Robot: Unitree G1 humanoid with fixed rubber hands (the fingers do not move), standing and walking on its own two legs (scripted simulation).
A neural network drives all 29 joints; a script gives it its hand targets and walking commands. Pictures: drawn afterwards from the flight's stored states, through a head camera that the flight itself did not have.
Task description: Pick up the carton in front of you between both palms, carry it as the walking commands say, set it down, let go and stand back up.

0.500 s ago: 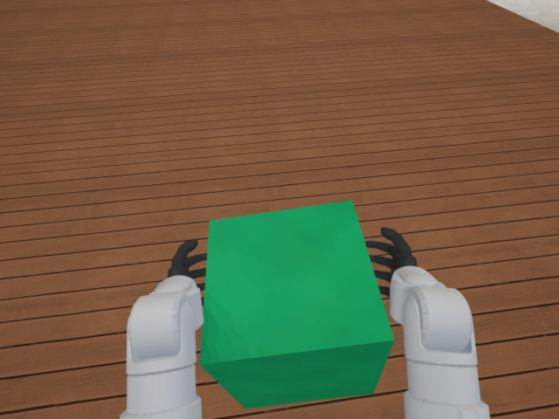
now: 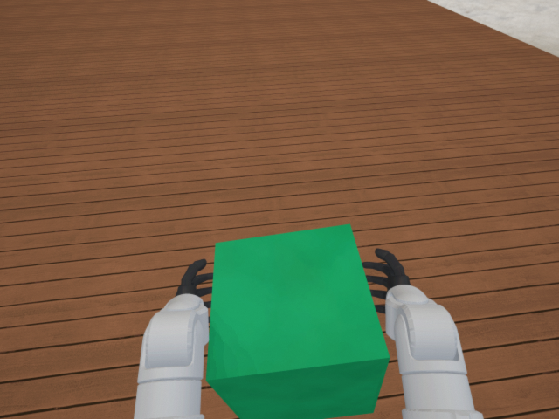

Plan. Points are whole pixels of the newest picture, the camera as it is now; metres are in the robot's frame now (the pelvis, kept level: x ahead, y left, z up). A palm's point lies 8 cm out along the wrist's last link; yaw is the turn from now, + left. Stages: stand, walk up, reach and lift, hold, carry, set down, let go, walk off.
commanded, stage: carry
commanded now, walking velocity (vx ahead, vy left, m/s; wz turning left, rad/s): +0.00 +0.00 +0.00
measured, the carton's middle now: (296, 330) +0.28 -0.01 -0.03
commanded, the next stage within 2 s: hold in 0.82 s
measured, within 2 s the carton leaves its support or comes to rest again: neither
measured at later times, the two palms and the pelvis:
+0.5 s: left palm (194, 318) +0.27 +0.14 +0.04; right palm (399, 308) +0.27 -0.15 +0.04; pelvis -0.03 -0.01 +0.00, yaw +0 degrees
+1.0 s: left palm (211, 320) +0.26 +0.11 +0.05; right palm (426, 329) +0.24 -0.18 +0.04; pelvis -0.03 -0.01 +0.01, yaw -5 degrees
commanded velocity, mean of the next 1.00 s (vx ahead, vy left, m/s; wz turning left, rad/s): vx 0.00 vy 0.00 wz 0.00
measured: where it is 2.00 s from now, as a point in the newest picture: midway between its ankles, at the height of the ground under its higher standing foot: outside the picture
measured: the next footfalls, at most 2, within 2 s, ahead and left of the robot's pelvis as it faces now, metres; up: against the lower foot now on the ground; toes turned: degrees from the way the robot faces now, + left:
none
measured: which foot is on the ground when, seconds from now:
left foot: down 0.00-1.00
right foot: down 0.00-1.00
